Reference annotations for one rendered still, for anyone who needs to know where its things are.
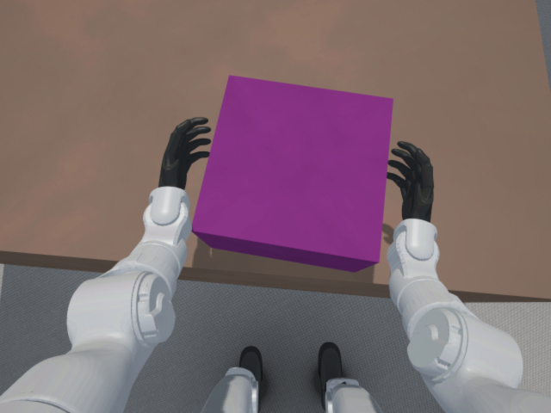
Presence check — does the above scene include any right robot upper arm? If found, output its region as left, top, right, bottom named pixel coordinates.
left=407, top=307, right=551, bottom=413

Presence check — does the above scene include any pedestal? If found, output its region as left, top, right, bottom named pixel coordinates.
left=0, top=0, right=551, bottom=303

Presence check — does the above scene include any left robot upper arm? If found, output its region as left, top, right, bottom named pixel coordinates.
left=0, top=271, right=176, bottom=413

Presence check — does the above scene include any robot right forearm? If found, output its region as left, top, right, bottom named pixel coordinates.
left=387, top=219, right=523, bottom=385

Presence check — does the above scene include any robot left thigh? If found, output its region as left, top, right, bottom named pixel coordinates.
left=201, top=374, right=258, bottom=413

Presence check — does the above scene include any robot right foot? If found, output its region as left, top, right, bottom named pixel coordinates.
left=319, top=342, right=342, bottom=410

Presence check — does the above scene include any right robot hand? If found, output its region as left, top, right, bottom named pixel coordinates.
left=387, top=141, right=434, bottom=222

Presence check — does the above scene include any robot left forearm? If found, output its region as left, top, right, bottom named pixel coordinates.
left=67, top=187, right=192, bottom=341

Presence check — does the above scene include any carton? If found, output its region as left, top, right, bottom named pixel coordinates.
left=192, top=75, right=393, bottom=273

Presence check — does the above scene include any left robot hand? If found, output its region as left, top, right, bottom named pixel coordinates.
left=158, top=117, right=211, bottom=190

